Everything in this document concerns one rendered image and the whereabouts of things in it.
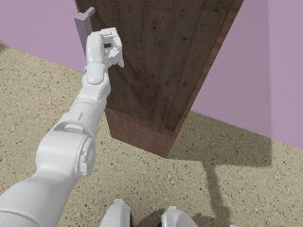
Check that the robot left forearm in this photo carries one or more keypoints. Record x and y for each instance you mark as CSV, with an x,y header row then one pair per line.
x,y
88,107

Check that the cupboard door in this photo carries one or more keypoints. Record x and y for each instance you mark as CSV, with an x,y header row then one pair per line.
x,y
165,44

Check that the left robot hand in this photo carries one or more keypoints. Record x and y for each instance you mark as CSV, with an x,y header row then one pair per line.
x,y
97,53

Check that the robot right shin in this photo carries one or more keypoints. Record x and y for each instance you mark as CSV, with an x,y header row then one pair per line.
x,y
172,208

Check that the left robot upper arm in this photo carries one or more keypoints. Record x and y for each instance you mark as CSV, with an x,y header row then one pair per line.
x,y
38,201

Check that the handle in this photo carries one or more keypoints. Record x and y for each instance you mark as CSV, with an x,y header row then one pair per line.
x,y
84,26

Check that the right robot thigh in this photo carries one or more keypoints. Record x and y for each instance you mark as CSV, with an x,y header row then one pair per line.
x,y
177,218

